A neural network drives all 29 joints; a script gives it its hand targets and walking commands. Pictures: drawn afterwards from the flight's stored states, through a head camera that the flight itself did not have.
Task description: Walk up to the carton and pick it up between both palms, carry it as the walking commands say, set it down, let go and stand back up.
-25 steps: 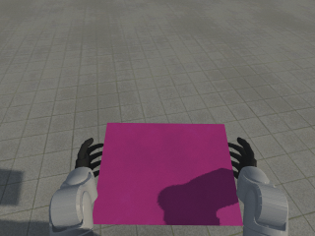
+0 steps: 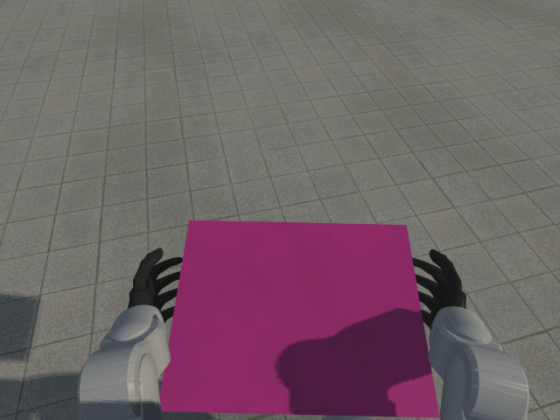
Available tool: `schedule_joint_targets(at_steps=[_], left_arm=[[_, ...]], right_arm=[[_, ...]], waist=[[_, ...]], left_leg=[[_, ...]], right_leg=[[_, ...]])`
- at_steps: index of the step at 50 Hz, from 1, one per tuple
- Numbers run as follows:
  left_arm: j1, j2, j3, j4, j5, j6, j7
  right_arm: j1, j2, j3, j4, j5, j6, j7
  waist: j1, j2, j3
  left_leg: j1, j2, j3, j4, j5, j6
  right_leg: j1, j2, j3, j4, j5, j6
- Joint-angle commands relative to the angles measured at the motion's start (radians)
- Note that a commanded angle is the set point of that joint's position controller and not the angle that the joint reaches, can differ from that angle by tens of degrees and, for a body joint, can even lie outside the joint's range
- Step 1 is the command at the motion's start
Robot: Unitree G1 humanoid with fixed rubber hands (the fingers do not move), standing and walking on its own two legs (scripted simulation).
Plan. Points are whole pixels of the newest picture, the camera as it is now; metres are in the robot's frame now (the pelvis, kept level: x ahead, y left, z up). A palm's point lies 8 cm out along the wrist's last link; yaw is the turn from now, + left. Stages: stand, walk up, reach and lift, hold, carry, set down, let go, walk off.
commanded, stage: carry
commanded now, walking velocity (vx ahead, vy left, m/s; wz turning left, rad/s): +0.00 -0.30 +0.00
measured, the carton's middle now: (294, 320) +0.25 +0.00 +0.00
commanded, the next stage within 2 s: none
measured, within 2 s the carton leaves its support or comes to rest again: neither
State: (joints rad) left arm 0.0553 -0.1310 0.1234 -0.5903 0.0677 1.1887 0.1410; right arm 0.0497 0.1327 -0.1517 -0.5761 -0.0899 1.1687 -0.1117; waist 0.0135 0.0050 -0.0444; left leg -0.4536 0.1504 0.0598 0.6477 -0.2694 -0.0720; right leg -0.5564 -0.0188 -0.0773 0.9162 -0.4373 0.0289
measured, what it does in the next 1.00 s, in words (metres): steps to the right: right foot, then left foot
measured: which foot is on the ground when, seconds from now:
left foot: down 0.00-0.08, up 0.10-0.30, down 0.32-0.62, up 0.64-0.86, down 0.88-1.00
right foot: up 0.00-0.04, down 0.06-0.34, up 0.36-0.58, down 0.60-1.00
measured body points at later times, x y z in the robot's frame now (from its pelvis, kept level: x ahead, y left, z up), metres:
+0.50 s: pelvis -0.06 -0.14 +0.01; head -0.04 -0.11 +0.46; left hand +0.17 +0.05 +0.07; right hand +0.19 -0.31 +0.08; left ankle -0.05 -0.02 -0.72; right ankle -0.04 -0.27 -0.67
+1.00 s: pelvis -0.11 -0.24 +0.02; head -0.13 -0.24 +0.47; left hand +0.12 -0.05 +0.09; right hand +0.13 -0.42 +0.10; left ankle -0.10 -0.12 -0.72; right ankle -0.04 -0.33 -0.72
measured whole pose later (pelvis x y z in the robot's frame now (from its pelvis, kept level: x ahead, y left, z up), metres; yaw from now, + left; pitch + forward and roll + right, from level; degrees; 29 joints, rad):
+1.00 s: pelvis -0.11 -0.24 +0.02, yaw +1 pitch +2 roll +1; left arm 0.07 -0.13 0.14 -0.55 0.10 1.21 0.13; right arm 0.02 0.13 -0.15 -0.51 -0.10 1.21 -0.12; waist -0.01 -0.01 -0.11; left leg -0.29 0.03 0.09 0.49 -0.29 0.01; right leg -0.39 -0.03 -0.12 0.54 -0.32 -0.02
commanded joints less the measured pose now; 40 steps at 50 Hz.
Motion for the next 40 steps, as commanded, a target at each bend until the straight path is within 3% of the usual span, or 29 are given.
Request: schedule_joint_targets(at_steps=[1,3,4,5,6,8,9,10,12,14,15,16,17,18,19,20,21,23,26,28,29,30,31,32,33,34,36,37,40], left_arm=[[-0.456,-0.793,-0.801,-0.135,-0.388,-0.02,-0.214],[-0.479,-0.851,-0.829,-0.152,-0.424,-0.021,-0.222],[-0.423,-0.799,-0.8,-0.115,-0.393,-0.015,-0.221],[-0.467,-0.781,-0.819,-0.134,-0.404,-0.016,-0.222],[-0.365,-0.754,-0.781,-0.073,-0.365,-0.008,-0.215],[-0.456,-0.823,-0.79,-0.137,-0.391,-0.028,-0.228],[-0.401,-0.84,-0.765,-0.096,-0.377,-0.019,-0.233],[-0.444,-0.863,-0.779,-0.129,-0.38,-0.03,-0.233],[-0.487,-0.832,-0.777,-0.178,-0.362,-0.034,-0.216],[-0.5,-0.862,-0.8,-0.199,-0.382,-0.034,-0.214],[-0.436,-0.825,-0.78,-0.16,-0.37,-0.024,-0.209],[-0.456,-0.785,-0.768,-0.14,-0.379,-0.009,-0.209],[-0.421,-0.755,-0.765,-0.109,-0.363,-0.003,-0.206],[-0.472,-0.781,-0.819,-0.129,-0.367,0.006,-0.212],[-0.437,-0.789,-0.821,-0.114,-0.361,0.006,-0.212],[-0.442,-0.794,-0.812,-0.105,-0.359,0.003,-0.219],[-0.497,-0.826,-0.82,-0.113,-0.372,-0.008,-0.224],[-0.571,-0.852,-0.867,-0.186,-0.411,-0.021,-0.229],[-0.6,-0.87,-0.886,-0.21,-0.435,-0.021,-0.217],[-0.47,-0.824,-0.816,-0.122,-0.399,0.0,-0.216],[-0.487,-0.826,-0.809,-0.122,-0.395,0.009,-0.213],[-0.431,-0.773,-0.775,-0.07,-0.375,0.026,-0.21],[-0.415,-0.757,-0.788,-0.084,-0.378,0.02,-0.217],[-0.443,-0.752,-0.784,-0.061,-0.374,0.012,-0.22],[-0.452,-0.75,-0.774,-0.054,-0.38,0.022,-0.222],[-0.461,-0.774,-0.769,-0.067,-0.382,0.014,-0.228],[-0.483,-0.839,-0.761,-0.072,-0.372,-0.001,-0.232],[-0.507,-0.869,-0.747,-0.09,-0.372,-0.014,-0.233],[-0.453,-0.84,-0.718,-0.082,-0.352,-0.01,-0.231]], right_arm=[[-0.431,0.788,0.792,-0.149,0.388,0.001,0.203],[-0.407,0.797,0.799,-0.186,0.376,-0.004,0.195],[-0.409,0.752,0.796,-0.183,0.367,-0.007,0.192],[-0.369,0.757,0.785,-0.145,0.349,0.011,0.19],[-0.375,0.728,0.813,-0.127,0.363,0.022,0.198],[-0.522,0.806,0.871,-0.203,0.422,0.008,0.212],[-0.483,0.821,0.866,-0.173,0.428,0.014,0.22],[-0.508,0.835,0.876,-0.215,0.43,0.009,0.217],[-0.474,0.845,0.849,-0.139,0.45,0.017,0.226],[-0.514,0.843,0.855,-0.21,0.454,0.009,0.226],[-0.474,0.79,0.833,-0.184,0.428,0.019,0.22],[-0.417,0.793,0.799,-0.093,0.404,0.031,0.213],[-0.382,0.745,0.777,-0.106,0.385,0.03,0.209],[-0.378,0.739,0.753,-0.07,0.361,0.017,0.212],[-0.367,0.725,0.762,-0.122,0.375,0.019,0.216],[-0.373,0.754,0.778,-0.088,0.384,0.016,0.223],[-0.437,0.8,0.798,-0.102,0.39,0.006,0.226],[-0.453,0.843,0.781,-0.122,0.398,-0.009,0.236],[-0.469,0.816,0.757,-0.159,0.38,-0.012,0.226],[-0.455,0.769,0.769,-0.172,0.373,0.002,0.21],[-0.489,0.769,0.778,-0.157,0.382,0.008,0.207],[-0.379,0.735,0.741,-0.059,0.348,0.03,0.197],[-0.352,0.71,0.744,-0.075,0.332,0.027,0.195],[-0.407,0.706,0.773,-0.103,0.349,0.031,0.2],[-0.379,0.739,0.77,-0.013,0.344,0.05,0.2],[-0.452,0.768,0.814,-0.074,0.38,0.045,0.205],[-0.492,0.839,0.83,-0.081,0.409,0.036,0.212],[-0.623,0.868,0.87,-0.17,0.45,0.025,0.213],[-0.57,0.85,0.859,-0.147,0.447,0.032,0.213]], waist=[[-0.015,0.227,-0.322],[-0.015,0.161,-0.378],[-0.01,0.03,-0.379],[-0.008,-0.305,-0.343],[0.002,-0.323,-0.348],[0.002,-0.261,-0.339],[-0.001,-0.197,-0.329],[-0.008,-0.201,-0.314],[0.001,-0.074,-0.348],[0.0,-0.126,-0.388],[-0.006,-0.195,-0.363],[-0.023,-0.118,-0.377],[-0.034,-0.023,-0.351],[-0.021,0.399,-0.344],[-0.004,0.256,-0.29],[-0.004,0.168,-0.269],[-0.005,0.058,-0.269],[-0.01,0.165,-0.269],[-0.022,0.292,-0.276],[-0.017,0.162,-0.322],[-0.005,0.211,-0.286],[-0.01,0.137,-0.315],[-0.017,-0.039,-0.326],[-0.009,-0.321,-0.317],[-0.018,-0.271,-0.283],[-0.008,-0.264,-0.3],[-0.009,-0.139,-0.295],[-0.004,-0.169,-0.308],[-0.001,-0.207,-0.357]], left_leg=[[0.206,0.205,-0.126,-0.129,0.514,0.119],[0.136,0.106,-0.071,-0.013,0.343,0.098],[0.026,0.045,-0.041,0.115,0.221,0.049],[-0.227,-0.098,0.087,0.347,-0.362,0.007],[-0.248,-0.081,0.027,0.531,-0.446,-0.003],[-0.256,-0.074,0.025,0.602,-0.33,0.01],[-0.204,-0.063,0.022,0.628,-0.261,0.012],[-0.178,-0.065,0.038,0.529,-0.207,0.014],[-0.114,-0.077,0.051,0.32,-0.183,0.03],[0.007,-0.101,0.063,0.123,-0.134,0.063],[0.093,-0.082,0.048,-0.037,-0.1,0.072],[0.246,-0.059,0.062,-0.224,0.018,0.089],[0.424,0.127,-0.172,-0.306,0.079,0.13],[0.459,0.453,-0.595,-0.337,0.313,0.301],[0.424,0.451,-0.557,-0.309,0.396,0.326],[0.357,0.407,-0.457,-0.279,0.456,0.308],[0.305,0.329,-0.313,-0.259,0.346,0.269],[0.277,0.186,-0.126,-0.24,0.33,0.19],[0.283,0.119,-0.033,-0.211,0.325,0.163],[0.259,0.139,-0.075,-0.178,0.311,0.159],[0.265,0.099,-0.023,-0.101,0.264,0.117],[0.178,0.068,0.002,-0.041,0.236,0.073],[0.041,0.022,0.011,0.07,0.003,0.04],[-0.139,-0.091,0.072,0.206,-0.328,-0.02],[-0.099,-0.043,-0.024,0.315,-0.334,-0.013],[-0.123,-0.066,-0.012,0.337,-0.299,-0.004],[-0.121,-0.056,0.001,0.318,-0.199,-0.01],[-0.079,-0.067,0.008,0.263,-0.183,-0.004],[-0.003,-0.089,-0.002,0.13,-0.154,0.029]], right_leg=[[0.169,0.009,-0.044,-0.27,0.071,0.01],[0.351,0.024,-0.038,-0.473,0.142,-0.02],[0.434,-0.104,0.123,-0.553,0.244,-0.063],[0.474,-0.351,0.409,-0.566,0.557,-0.213],[0.479,-0.343,0.34,-0.508,0.738,-0.274],[0.472,-0.265,0.176,-0.457,0.747,-0.269],[0.391,-0.245,0.129,-0.477,0.659,-0.247],[0.414,-0.191,0.084,-0.443,0.624,-0.215],[0.414,-0.224,0.126,-0.453,0.538,-0.238],[0.383,-0.213,0.126,-0.424,0.519,-0.247],[0.287,-0.207,0.131,-0.412,0.518,-0.237],[0.227,-0.169,0.069,-0.378,0.403,-0.174],[0.004,-0.116,0.039,-0.256,0.234,-0.119],[-0.212,0.003,-0.006,-0.01,-0.118,-0.015],[-0.241,-0.038,0.096,0.173,-0.09,-0.001],[-0.214,-0.076,0.133,0.242,-0.067,-0.001],[-0.154,-0.086,0.121,0.236,-0.031,0.003],[-0.046,-0.061,0.055,0.127,0.03,0.01],[0.056,0.005,-0.071,-0.101,0.017,0.029],[0.184,0.041,-0.104,-0.284,0.084,0.024],[0.212,0.023,-0.095,-0.501,0.148,0.022],[0.348,-0.031,-0.045,-0.547,0.227,0.014],[0.466,-0.175,0.134,-0.605,0.361,-0.001],[0.438,-0.416,0.463,-0.614,0.594,-0.148],[0.397,-0.358,0.335,-0.587,0.638,-0.175],[0.416,-0.353,0.288,-0.569,0.612,-0.193],[0.424,-0.286,0.201,-0.528,0.619,-0.172],[0.411,-0.275,0.189,-0.532,0.567,-0.166],[0.401,-0.27,0.172,-0.554,0.411,-0.16]])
